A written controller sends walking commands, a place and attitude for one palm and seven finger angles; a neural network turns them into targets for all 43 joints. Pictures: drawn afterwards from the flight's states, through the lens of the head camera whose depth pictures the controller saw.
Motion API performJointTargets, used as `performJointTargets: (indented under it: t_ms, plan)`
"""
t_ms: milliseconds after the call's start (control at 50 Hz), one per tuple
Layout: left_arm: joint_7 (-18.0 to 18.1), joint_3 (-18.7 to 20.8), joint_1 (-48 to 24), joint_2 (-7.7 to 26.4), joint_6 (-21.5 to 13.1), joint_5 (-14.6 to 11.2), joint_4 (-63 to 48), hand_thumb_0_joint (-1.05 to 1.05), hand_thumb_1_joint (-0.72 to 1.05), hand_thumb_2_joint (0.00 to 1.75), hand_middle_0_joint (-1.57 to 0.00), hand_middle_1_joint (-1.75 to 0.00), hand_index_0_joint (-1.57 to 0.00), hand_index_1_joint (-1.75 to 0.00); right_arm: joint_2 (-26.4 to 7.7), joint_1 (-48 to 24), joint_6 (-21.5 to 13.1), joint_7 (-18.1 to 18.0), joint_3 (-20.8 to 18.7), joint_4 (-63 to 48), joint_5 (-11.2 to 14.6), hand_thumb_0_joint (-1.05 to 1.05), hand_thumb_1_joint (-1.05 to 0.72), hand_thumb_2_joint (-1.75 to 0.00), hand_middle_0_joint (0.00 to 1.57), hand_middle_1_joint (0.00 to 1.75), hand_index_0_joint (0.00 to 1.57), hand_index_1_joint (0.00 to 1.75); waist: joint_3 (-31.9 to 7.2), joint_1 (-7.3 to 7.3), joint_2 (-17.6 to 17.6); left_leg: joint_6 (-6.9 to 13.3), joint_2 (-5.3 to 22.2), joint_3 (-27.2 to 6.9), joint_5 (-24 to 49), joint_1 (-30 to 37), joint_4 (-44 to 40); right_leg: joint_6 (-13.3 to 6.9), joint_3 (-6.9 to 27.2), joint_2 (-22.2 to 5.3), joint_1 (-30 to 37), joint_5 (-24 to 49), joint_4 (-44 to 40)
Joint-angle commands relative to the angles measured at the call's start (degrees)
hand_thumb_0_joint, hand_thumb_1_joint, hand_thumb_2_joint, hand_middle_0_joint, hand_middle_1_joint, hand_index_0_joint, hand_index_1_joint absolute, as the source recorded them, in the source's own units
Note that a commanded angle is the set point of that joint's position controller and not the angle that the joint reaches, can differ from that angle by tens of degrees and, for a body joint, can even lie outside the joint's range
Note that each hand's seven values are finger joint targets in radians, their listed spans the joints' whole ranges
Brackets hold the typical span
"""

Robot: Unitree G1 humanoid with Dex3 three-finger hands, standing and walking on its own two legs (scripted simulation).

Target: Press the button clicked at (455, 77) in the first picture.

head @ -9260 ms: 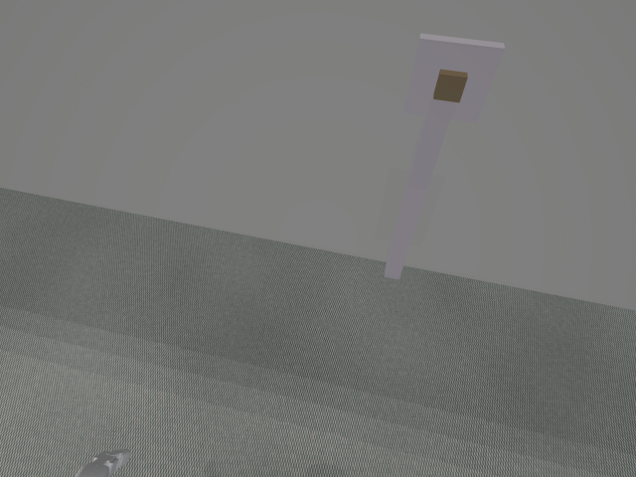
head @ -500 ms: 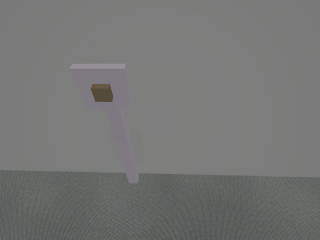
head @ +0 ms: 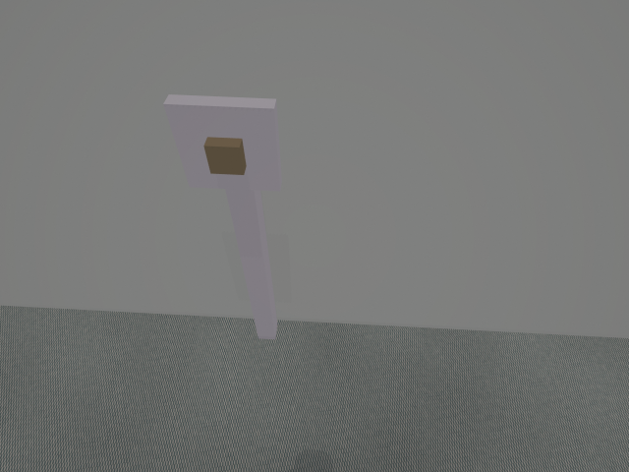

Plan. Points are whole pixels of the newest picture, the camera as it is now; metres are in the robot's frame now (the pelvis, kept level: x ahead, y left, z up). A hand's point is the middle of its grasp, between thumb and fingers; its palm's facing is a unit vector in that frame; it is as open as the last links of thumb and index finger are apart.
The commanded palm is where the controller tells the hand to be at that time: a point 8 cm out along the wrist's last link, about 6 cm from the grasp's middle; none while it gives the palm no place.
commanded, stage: look again from close up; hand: left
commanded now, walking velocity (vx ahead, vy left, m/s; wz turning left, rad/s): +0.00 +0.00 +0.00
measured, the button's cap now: (226, 155) +0.60 +0.19 +0.05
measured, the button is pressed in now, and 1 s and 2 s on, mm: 0 0 0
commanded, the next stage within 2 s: shuffle to correct the standing spot in 0.28 s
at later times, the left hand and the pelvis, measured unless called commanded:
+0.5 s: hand out of the picture +0.02 +0.19 -0.17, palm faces -0.02 -0.98 -0.18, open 7.4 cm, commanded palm none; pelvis +0.02 +0.03 +0.00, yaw -2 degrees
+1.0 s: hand out of the picture +0.04 +0.16 -0.19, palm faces +0.02 -0.99 -0.12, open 7.4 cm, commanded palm none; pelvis +0.13 +0.01 -0.01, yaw -4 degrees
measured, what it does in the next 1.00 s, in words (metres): walks ahead: left foot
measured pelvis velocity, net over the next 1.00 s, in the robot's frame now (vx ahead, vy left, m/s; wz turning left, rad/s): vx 0.13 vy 0.01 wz -0.06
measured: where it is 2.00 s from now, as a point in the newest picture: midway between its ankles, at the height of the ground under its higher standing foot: outside the picture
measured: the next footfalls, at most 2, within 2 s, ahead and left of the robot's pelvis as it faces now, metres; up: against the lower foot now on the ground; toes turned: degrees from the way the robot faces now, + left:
left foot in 0.94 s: +0.19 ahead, +0.10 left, +0.00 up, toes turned +3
right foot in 1.32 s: +0.14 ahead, -0.13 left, +0.00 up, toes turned -3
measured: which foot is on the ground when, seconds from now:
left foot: down 0.00-0.72, up 0.74-0.92, down 0.94-1.00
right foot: down 0.00-0.94, up 0.96-1.00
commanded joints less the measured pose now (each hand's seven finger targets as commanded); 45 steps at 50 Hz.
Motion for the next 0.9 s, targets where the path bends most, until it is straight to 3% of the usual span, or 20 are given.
performJointTargets:
  t_ms: [0, 20, 80, 160, 200, 340, 380, 460, 500, 560, 600, 640, 680, 700, 720, 740, 780, 820, 860, 880]
  plan:
    - [0.3, 1.2, 1.1, 5.2, 0.4, -0.1, -3.3, 0.00, 0.90, 0.90, -0.20, -0.30, -0.20, -0.30, -4.7, 5.0, -1.0, 0.0, 0.2, -1.9, -0.9, 0.00, -0.90, -0.90, 0.20, 0.30, 0.20, 0.30, 3.7, 0.16, 6.7, 3.2, 7.4, -9.9, -3.1, -6.8, -15.4, -0.9, 3.9, -3.6, -1.5, -4.0, -1.8]
    - [0.1, 1.1, 1.7, 5.2, 0.6, 0.1, -3.1, 0.00, 0.90, 0.90, -0.20, -0.30, -0.20, -0.30, -5.1, 3.7, -1.1, -0.1, 0.2, -2.1, -0.9, 0.00, -0.90, -0.90, 0.20, 0.30, 0.20, 0.30, 4.9, 1.09, 9.9, 3.7, 7.5, -10.8, -4.0, -8.2, -17.1, -0.6, 3.3, -3.5, -1.0, -3.3, -0.5]
    - [-0.4, 0.7, 2.2, 5.4, 0.7, 0.2, -2.5, 0.00, 0.90, 0.90, -0.20, -0.30, -0.20, -0.30, -5.1, 4.1, -1.3, -0.3, 0.6, -2.5, -0.6, 0.00, -0.90, -0.90, 0.20, 0.30, 0.20, 0.30, 5.9, 1.44, 3.4, 4.2, 6.8, -10.7, -5.2, -8.4, -18.2, -0.6, 3.5, -3.8, -0.5, -1.3, -1.0]
    - [-0.5, 0.6, 1.6, 5.7, 0.7, 0.0, -2.6, 0.00, 0.90, 0.90, -0.20, -0.30, -0.20, -0.30, -5.1, 5.8, -1.6, -0.3, 0.7, -1.6, -0.5, 0.00, -0.90, -0.90, 0.20, 0.30, 0.20, 0.30, 4.5, 1.24, 0.5, 4.2, 6.5, -10.6, -2.2, -6.0, -18.3, -0.5, 4.1, -4.4, -0.7, 0.2, -1.4]
    - [-0.4, 0.6, 1.5, 5.7, 0.5, -0.1, -2.5, 0.00, 0.90, 0.90, -0.20, -0.30, -0.20, -0.30, -4.9, 6.3, -1.8, -0.4, 0.8, -1.0, -0.5, 0.00, -0.90, -0.90, 0.20, 0.30, 0.20, 0.30, 2.8, 1.08, -1.1, 4.2, 6.2, -9.9, 1.6, -3.8, -17.3, -0.4, 4.4, -4.9, -0.3, 1.6, -2.0]
    - [0.0, 0.6, 1.0, 6.0, 0.2, -0.5, -1.7, 0.00, 0.90, 0.90, -0.20, -0.30, -0.20, -0.30, -4.0, 7.8, -2.1, -0.6, 1.1, 1.3, -0.3, 0.00, -0.90, -0.90, 0.20, 0.30, 0.20, 0.30, -0.2, 0.67, -0.8, 3.6, 5.3, -6.3, 17.5, 1.7, -13.1, 0.0, 5.0, -5.9, 1.1, 5.4, -2.2]
    - [-0.1, 0.7, 1.2, 6.0, 0.3, -0.3, -1.4, 0.00, 0.90, 0.90, -0.20, -0.30, -0.20, -0.30, -3.7, 8.1, -2.0, -0.6, 1.2, 1.9, -0.4, 0.00, -0.90, -0.90, 0.20, 0.30, 0.20, 0.30, 0.3, 0.51, -1.0, 3.6, 5.2, -6.0, 13.4, 1.6, -13.3, -0.1, 4.8, -5.7, 1.1, 3.1, -1.8]
    - [-0.5, 0.8, 0.4, 5.0, 0.7, 0.6, -1.9, 0.00, 0.90, 0.90, -0.20, -0.30, -0.20, -0.30, -4.7, 8.3, -1.2, -0.3, 0.4, 2.2, -0.8, 0.00, -0.90, -0.90, 0.20, 0.30, 0.20, 0.30, 5.1, -0.17, 0.5, 5.5, 7.3, -9.9, -7.4, -1.4, -17.4, -0.8, 2.2, -3.6, -3.8, -5.6, 1.9]
    - [-0.9, 1.0, 0.6, 4.9, 0.6, 0.7, -2.3, 0.00, 0.90, 0.90, -0.20, -0.30, -0.20, -0.30, -4.9, 8.1, -1.1, -0.3, 0.1, 2.1, -0.9, 0.00, -0.90, -0.90, 0.20, 0.30, 0.20, 0.30, 6.8, -0.12, 2.9, 6.5, 8.3, -11.4, -9.8, -1.5, -17.8, -1.1, 1.8, -3.1, -6.2, -6.8, 3.4]
    - [-1.2, 1.3, 2.1, 4.7, -0.2, 0.7, -2.0, 0.00, 0.90, 0.90, -0.20, -0.30, -0.20, -0.30, -4.5, 8.1, -1.4, -0.2, -0.1, 1.9, -0.9, 0.00, -0.90, -0.90, 0.20, 0.30, 0.20, 0.30, 5.6, 0.16, 2.3, 7.0, 8.1, -10.0, -2.5, -0.1, -14.1, -1.8, 2.3, -3.2, -5.6, -4.6, 3.2]
    - [-1.2, 1.6, 4.7, 5.2, -0.9, 0.5, -1.1, 0.00, 0.90, 0.90, -0.20, -0.30, -0.20, -0.30, -4.2, 7.5, -2.0, -0.3, -0.1, 1.5, -0.8, 0.00, -0.90, -0.90, 0.20, 0.30, 0.20, 0.30, 2.8, 0.97, 0.1, 6.2, 6.1, -6.3, 5.8, -0.8, -8.6, -2.7, 4.4, -4.4, -0.9, 0.7, 2.4]
    - [-0.9, 2.2, 8.1, 6.8, -1.3, 0.4, 0.1, 0.00, 0.90, 0.90, -0.20, -0.30, -0.20, -0.30, -3.4, 6.3, -2.4, -0.3, -0.1, 0.9, -0.6, 0.00, -0.90, -0.90, 0.20, 0.30, 0.20, 0.30, 1.3, 1.83, -5.5, 4.4, 2.5, -1.0, 9.0, -5.0, -0.4, -4.4, 9.1, -7.7, 5.4, 10.6, 1.2]
    - [-0.4, 3.2, 13.6, 10.1, -1.8, 0.3, 1.8, 0.00, 0.90, 0.90, -0.20, -0.30, -0.20, -0.30, -1.0, 3.9, -2.6, 0.1, 0.2, -0.6, -0.6, 0.00, -0.90, -0.90, 0.20, 0.30, 0.20, 0.30, 0.4, 3.44, -15.5, 2.1, -2.2, 4.7, -4.6, -16.5, 12.1, -8.9, 20.0, -16.1, 14.7, 22.9, -4.2]
    - [-0.2, 3.4, 16.5, 10.3, -2.2, 0.5, 2.6, 0.00, 0.90, 0.90, -0.20, -0.30, -0.20, -0.30, -0.8, -0.3, -2.6, 0.3, 0.2, -2.0, -0.6, 0.00, -0.90, -0.90, 0.20, 0.30, 0.20, 0.30, 1.9, 5.40, -16.4, 1.8, -2.1, 3.9, -14.9, -22.9, 19.7, -12.5, 24.4, -19.1, 17.4, 31.8, -6.3]
    - [0.1, 3.5, 18.3, 10.1, -2.4, 0.9, 3.0, 0.00, 0.90, 0.90, -0.20, -0.30, -0.20, -0.30, -0.9, -2.9, -2.6, 0.5, 0.0, -3.3, -0.6, 0.00, -0.90, -0.90, 0.20, 0.30, 0.20, 0.30, 1.6, 6.24, -14.1, 1.8, -1.5, 2.4, -17.8, -27.3, 25.6, -15.1, 26.4, -21.2, 20.5, 37.8, -6.5]
    - [0.4, 3.5, 18.3, 9.4, -2.5, 1.3, 2.8, 0.00, 0.90, 0.90, -0.20, -0.30, -0.20, -0.30, -1.0, -5.6, -2.9, 0.7, -0.3, -4.1, -0.6, 0.00, -0.90, -0.90, 0.20, 0.30, 0.20, 0.30, 3.2, 6.65, -10.2, 2.1, -0.5, 0.7, -17.8, -30.2, 28.0, -15.4, 24.8, -21.4, 20.7, 40.2, -6.5]
    - [0.6, 3.3, 13.6, 9.4, -2.5, 1.4, 1.1, 0.00, 0.90, 0.90, -0.20, -0.30, -0.20, -0.30, -0.6, -6.3, -2.9, 1.4, -0.5, -4.7, -0.2, 0.00, -0.90, -0.90, 0.20, 0.30, 0.20, 0.30, 1.6, 4.22, -8.6, 2.5, 1.3, -1.1, -16.0, -26.9, 23.0, -13.0, 19.6, -19.3, 17.0, 33.7, -6.2]
    - [0.2, 3.1, 8.2, 9.1, -2.5, 1.2, -0.6, 0.00, 0.90, 0.90, -0.20, -0.30, -0.20, -0.30, 0.6, -4.3, -2.4, 1.9, -0.3, -3.9, 0.0, 0.00, -0.90, -0.90, 0.20, 0.30, 0.20, 0.30, 1.6, 0.76, -7.6, 2.0, 0.4, 1.4, -7.7, -14.7, 13.1, -10.1, 14.1, -15.9, 6.4, 27.0, -7.7]
    - [0.2, 2.9, 4.9, 8.6, -1.9, 0.2, -1.0, 0.00, 0.90, 0.90, -0.20, -0.30, -0.20, -0.30, 1.2, 3.4, -2.2, 1.2, 0.4, -0.4, -0.1, 0.00, -0.90, -0.90, 0.20, 0.30, 0.20, 0.30, 0.4, -3.02, -6.0, 1.2, -3.1, 5.3, 8.5, 1.8, 1.4, -5.7, 7.0, -10.0, -1.9, 27.0, -2.7]
    - [0.4, 2.6, 5.4, 7.6, -1.7, -0.1, -0.8, 0.00, 0.90, 0.90, -0.20, -0.30, -0.20, -0.30, -0.8, 8.8, -2.5, 0.5, 0.3, 1.8, -0.3, 0.00, -0.90, -0.90, 0.20, 0.30, 0.20, 0.30, -3.3, -4.44, -3.0, 1.5, -1.0, 2.1, 18.3, 9.8, -3.3, -3.5, 5.9, -7.9, -1.9, 28.1, 5.8]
